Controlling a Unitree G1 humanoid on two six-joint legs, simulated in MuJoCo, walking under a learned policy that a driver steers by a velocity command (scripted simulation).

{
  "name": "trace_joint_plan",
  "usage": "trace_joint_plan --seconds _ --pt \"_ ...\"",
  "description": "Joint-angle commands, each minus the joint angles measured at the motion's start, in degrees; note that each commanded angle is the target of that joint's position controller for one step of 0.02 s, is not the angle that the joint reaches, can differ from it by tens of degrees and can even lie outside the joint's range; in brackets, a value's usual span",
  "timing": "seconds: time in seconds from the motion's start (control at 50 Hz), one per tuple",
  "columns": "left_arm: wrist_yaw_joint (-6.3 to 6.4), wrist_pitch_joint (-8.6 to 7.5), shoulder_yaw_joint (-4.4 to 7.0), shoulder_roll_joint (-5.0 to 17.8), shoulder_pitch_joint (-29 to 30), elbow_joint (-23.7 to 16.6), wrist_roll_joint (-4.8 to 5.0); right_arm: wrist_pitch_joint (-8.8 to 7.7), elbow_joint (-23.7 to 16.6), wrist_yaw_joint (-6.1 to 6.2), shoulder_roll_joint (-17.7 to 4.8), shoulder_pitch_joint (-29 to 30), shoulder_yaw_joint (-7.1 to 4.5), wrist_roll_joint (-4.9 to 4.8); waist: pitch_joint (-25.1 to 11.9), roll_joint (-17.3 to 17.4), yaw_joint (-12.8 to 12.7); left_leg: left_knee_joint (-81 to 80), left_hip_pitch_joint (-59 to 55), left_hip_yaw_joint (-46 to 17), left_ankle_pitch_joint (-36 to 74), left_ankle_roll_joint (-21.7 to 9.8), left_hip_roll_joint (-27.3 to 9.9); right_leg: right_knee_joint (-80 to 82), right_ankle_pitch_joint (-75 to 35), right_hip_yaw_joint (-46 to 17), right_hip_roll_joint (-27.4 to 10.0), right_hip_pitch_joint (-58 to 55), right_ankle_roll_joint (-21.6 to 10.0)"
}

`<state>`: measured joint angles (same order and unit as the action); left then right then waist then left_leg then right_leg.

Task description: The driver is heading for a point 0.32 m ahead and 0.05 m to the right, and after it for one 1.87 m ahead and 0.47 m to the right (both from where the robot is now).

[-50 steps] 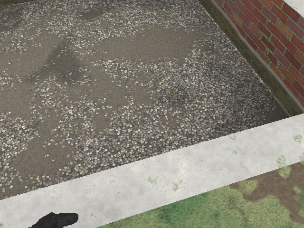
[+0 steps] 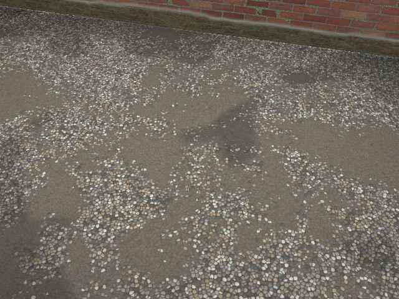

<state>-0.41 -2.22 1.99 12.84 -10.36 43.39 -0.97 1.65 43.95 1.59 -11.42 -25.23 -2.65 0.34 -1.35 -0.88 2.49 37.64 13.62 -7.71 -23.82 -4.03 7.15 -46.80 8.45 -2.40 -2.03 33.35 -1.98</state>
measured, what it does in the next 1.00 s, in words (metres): walks ahead, turning right: right foot, then left foot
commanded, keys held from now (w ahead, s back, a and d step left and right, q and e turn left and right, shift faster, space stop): w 0.26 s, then w+e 0.74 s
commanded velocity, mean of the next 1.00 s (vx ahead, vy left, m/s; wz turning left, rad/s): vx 0.50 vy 0.00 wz -0.26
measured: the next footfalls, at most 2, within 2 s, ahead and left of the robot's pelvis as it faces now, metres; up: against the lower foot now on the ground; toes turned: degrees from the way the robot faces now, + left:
right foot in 0.04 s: +0.15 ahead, -0.13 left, +0.00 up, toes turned -13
left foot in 0.38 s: +0.20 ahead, +0.13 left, +0.00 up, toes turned -10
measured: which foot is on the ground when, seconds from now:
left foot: down 0.00-0.06, up 0.08-0.36, down 0.38-1.00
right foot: up 0.00-0.02, down 0.04-1.00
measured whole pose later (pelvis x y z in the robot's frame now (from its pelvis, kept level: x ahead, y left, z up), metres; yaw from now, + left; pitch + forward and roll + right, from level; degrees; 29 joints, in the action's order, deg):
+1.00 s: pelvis +0.13 +0.01 +0.00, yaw -18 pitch +0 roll +2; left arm -0.6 5.5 -4.1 16.7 -3.8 24.0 -1.8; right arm 1.1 26.1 -0.3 -16.4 -8.0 2.9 5.1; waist -0.8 -0.6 1.1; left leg 35.8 15.7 11.1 -19.9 1.1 -4.8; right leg -39.2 18.7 -16.2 4.4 19.3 2.2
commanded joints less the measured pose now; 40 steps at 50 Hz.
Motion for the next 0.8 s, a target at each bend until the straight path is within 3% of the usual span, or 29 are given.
trace_joint_plan --seconds 0.02,0.04,0.06,0.08,0.1,0.12,0.14,0.16,0.18,0.2,0.24,0.26,0.28,0.3,0.32,0.34,0.36,0.38,0.4,0.42,0.46,0.5,0.52,0.6,0.62,0.66,0.76,0.78,0.8 --pt "0.29 -0.58 1.13 5.0 -2.6 -4.4 0.29 0.25 -4.2 0.61 -7.4 2.5 -1.30 -1.25 3.8 9.4 -3.8 -6.9 7.5 -13.4 20.2 -6.2 -12.2 9.2 3.9 2.5 1.8 -13.9 -0.6" --pt "0.59 -0.69 1.51 6.4 -8.5 -3.3 -0.22 -0.16 -4.8 0.87 -6.9 4.5 -0.92 -1.11 1.7 7.9 -6.9 -0.2 8.9 -12.1 23.7 -3.7 -9.8 14.3 -5.8 -0.9 -0.1 -22.0 -2.2" --pt "0.48 -0.76 2.63 11.6 -15.3 -2.4 -2.71 -0.90 -5.9 1.33 -5.8 3.0 -0.31 -0.08 -3.4 -3.8 -8.0 19.2 14.0 -7.4 19.4 0.4 -2.7 14.5 -23.4 -11.5 -7.7 -32.0 -7.4" --pt "-0.30 0.59 3.02 12.5 -19.2 -0.8 -2.72 -1.05 -5.3 1.41 -3.9 -6.0 0.45 -2.18 -9.7 -22.8 -4.8 36.8 21.6 -3.2 -10.4 3.7 3.0 22.5 -17.7 -32.1 -17.9 -36.0 -18.0" --pt "-0.58 1.16 2.04 9.0 -17.0 -2.3 -0.67 -1.43 -5.7 1.72 -7.9 -3.4 -0.30 -3.84 -4.3 -18.2 -4.9 42.7 29.2 -6.4 -11.4 3.9 1.4 26.5 -4.9 -38.5 -18.8 -32.6 -18.7" --pt "0.14 1.75 1.41 7.5 -11.2 -4.2 -0.87 -0.97 -7.3 2.28 -10.9 3.9 -0.88 -3.34 1.0 -9.9 -4.7 46.5 30.2 -5.6 -6.5 5.1 0.4 25.7 -8.9 -29.5 -17.1 -27.0 -16.6" --pt "0.50 2.10 0.57 6.3 -8.5 -5.5 -1.69 -0.14 -8.1 2.36 -9.8 6.0 -0.18 -1.89 1.2 -4.8 -3.7 46.3 27.1 -4.6 -4.5 5.7 -1.2 26.1 -9.7 -23.8 -14.8 -22.5 -15.1" --pt "0.91 2.32 -0.12 5.7 -5.8 -6.3 -2.26 0.58 -9.6 2.48 -8.3 6.9 0.44 -0.89 1.5 -4.2 -2.3 43.2 24.9 -5.3 -1.8 6.2 -2.9 26.6 -9.6 -20.4 -13.2 -19.2 -13.9" --pt "1.20 1.56 -1.03 4.6 -4.2 -6.9 -2.31 0.53 -10.8 2.01 -6.8 7.4 0.96 -0.74 1.3 -4.4 -1.3 41.0 23.2 -5.9 0.7 6.4 -4.2 26.8 -9.3 -18.4 -11.5 -18.4 -13.3" --pt "1.28 1.20 -1.66 3.8 -3.8 -6.7 -2.06 0.56 -11.0 1.61 -5.9 6.8 1.49 -0.71 0.5 -4.2 -0.5 37.0 21.8 -5.7 2.0 6.6 -5.2 27.0 -10.4 -16.4 -10.2 -18.8 -12.9" --pt "1.43 1.54 -2.10 4.2 -3.3 -6.4 -1.26 0.24 -12.4 1.04 -4.0 7.4 3.01 0.00 -1.1 -2.9 0.5 22.4 18.5 -3.7 3.2 7.1 -8.3 26.9 -11.8 -12.8 -8.5 -20.9 -11.6" --pt "1.59 1.95 -2.37 5.1 0.4 -7.5 -1.44 -0.31 -13.7 0.62 -3.3 10.4 4.07 1.61 0.1 -1.6 1.1 8.3 13.0 -0.7 3.0 7.2 -9.9 26.4 -18.0 -7.2 -6.4 -17.5 -9.3" --pt "1.65 2.62 -1.72 7.6 -3.4 -6.6 -1.34 -0.89 -15.3 0.38 -1.9 15.5 5.12 2.40 -1.3 -3.4 -2.6 2.3 9.5 3.5 3.8 7.9 -8.7 25.8 -21.9 -7.5 -5.7 -19.0 -9.4" --pt "1.55 3.54 -1.26 9.6 -6.2 -5.8 -1.52 -1.28 -16.0 0.27 -2.2 16.6 5.47 1.78 -2.9 -3.7 -3.8 -1.7 7.1 4.0 7.4 8.3 -7.7 25.0 -21.4 -9.4 -6.5 -21.3 -9.9" --pt "1.66 4.22 -1.62 9.8 -6.2 -5.0 -1.27 -1.28 -15.3 -0.61 -3.3 15.1 5.30 1.54 -4.9 -4.9 -3.1 -4.5 3.2 4.2 11.6 7.4 -7.2 25.5 -16.5 -11.2 -6.7 -21.9 -10.0" --pt "1.61 4.72 -2.05 9.3 -4.1 -6.1 -0.57 -1.29 -15.7 -1.15 -4.5 14.6 5.13 1.39 -4.3 -4.6 -2.1 -9.0 0.7 4.7 15.6 6.7 -7.2 26.4 -8.5 -12.3 -6.2 -20.9 -8.9" --pt "1.53 4.91 -2.40 9.2 -2.9 -7.0 -0.11 -1.16 -16.2 -1.48 -6.0 15.3 4.87 2.14 -3.7 -3.3 -2.0 -9.1 -1.3 4.4 18.4 6.0 -7.9 27.2 -1.2 -13.9 -5.5 -19.1 -7.4" --pt "1.83 5.47 -2.32 10.2 -2.0 -7.5 0.21 -0.71 -17.8 -1.58 -5.2 14.7 5.29 3.40 -3.0 -4.2 -0.7 -7.8 -2.5 5.3 17.8 5.1 -8.7 26.7 3.6 -14.7 -4.3 -18.2 -6.8" --pt "1.85 5.81 -2.74 9.1 -1.2 -8.6 -0.31 -0.67 -19.0 -2.05 -6.2 15.0 5.36 3.95 -1.9 -2.3 -1.0 -8.0 -3.1 5.0 18.6 4.2 -10.6 25.4 9.5 -14.1 -1.9 -16.0 -5.6" --pt "1.76 6.26 -3.64 6.5 -2.0 -9.7 -0.48 -0.85 -19.5 -2.84 -8.2 18.4 4.88 3.69 -0.2 4.8 -2.5 -10.1 -0.4 4.2 11.0 3.4 -10.5 24.6 13.6 -9.2 1.8 -15.0 -3.4" --pt "1.71 6.41 -4.04 6.6 -0.5 -11.8 -1.11 -0.86 -21.3 -3.37 -8.2 21.3 4.94 3.78 1.6 7.7 -2.7 -15.4 1.1 1.5 6.3 2.8 -11.3 19.7 12.5 -6.3 3.9 -15.9 -0.7" --pt "1.51 6.25 -4.46 6.3 -0.4 -13.4 -1.67 -0.67 -22.5 -3.16 -8.5 23.1 4.97 3.25 1.2 7.9 -3.3 -16.5 -0.8 0.3 7.8 1.9 -12.5 17.3 11.9 -5.7 4.2 -14.8 0.2" --pt "1.23 6.19 -4.79 6.1 -0.3 -14.1 -1.97 -0.47 -23.2 -2.85 -8.2 23.2 5.21 3.54 0.4 8.0 -3.2 -16.6 -2.2 0.2 9.6 1.2 -13.2 16.8 12.0 -6.1 4.1 -14.3 0.5" --pt "0.82 5.56 -4.67 7.6 1.0 -15.9 -1.83 0.13 -24.0 -1.78 -8.7 23.1 4.74 3.08 -2.0 4.2 -2.7 -12.6 -7.5 2.5 19.2 1.0 -13.7 15.4 9.4 -7.3 3.6 -11.8 0.8" --pt "0.12 5.68 -5.05 7.7 4.0 -17.7 -1.99 -0.36 -24.6 -2.28 -7.6 23.2 5.10 3.83 -0.5 2.8 -1.9 -9.3 -8.1 4.2 26.9 1.1 -12.9 15.8 4.2 -8.0 4.1 -9.7 1.1" --pt "-0.16 5.92 -4.76 9.1 4.6 -18.7 -1.94 -0.81 -24.5 -2.52 -8.5 21.7 4.60 4.46 -4.6 1.9 -1.2 -6.7 -10.2 6.3 31.3 1.5 -12.7 14.5 -1.1 -9.2 4.1 -10.8 1.2" --pt "-0.08 6.58 -4.42 10.3 7.7 -21.4 -1.66 -1.31 -24.9 -2.49 -9.2 22.2 4.16 4.85 -7.6 1.7 -1.5 -4.7 -9.5 9.9 30.6 2.5 -13.2 12.5 -9.0 -10.9 4.3 -12.2 0.8" --pt "-0.09 6.52 -4.32 10.6 7.4 -22.2 -1.09 -1.14 -24.6 -2.43 -10.6 21.6 3.83 4.48 -7.3 2.7 -2.0 -3.5 -8.9 9.9 34.9 2.8 -13.2 12.5 -13.4 -10.8 4.5 -12.2 0.8" --pt "-0.02 6.51 -4.13 11.0 7.3 -22.3 -1.06 -1.07 -24.6 -2.29 -10.4 21.2 3.76 4.56 -8.4 2.0 -2.0 -2.8 -9.8 10.8 35.0 3.1 -13.3 12.2 -15.7 -11.3 4.6 -12.2 0.6"
Keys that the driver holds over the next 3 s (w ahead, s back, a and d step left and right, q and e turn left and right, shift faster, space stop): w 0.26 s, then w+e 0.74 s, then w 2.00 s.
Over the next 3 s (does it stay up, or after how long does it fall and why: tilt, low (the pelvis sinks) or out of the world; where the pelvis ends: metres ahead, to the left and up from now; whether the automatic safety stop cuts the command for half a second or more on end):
stays up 0.15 0.03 0.02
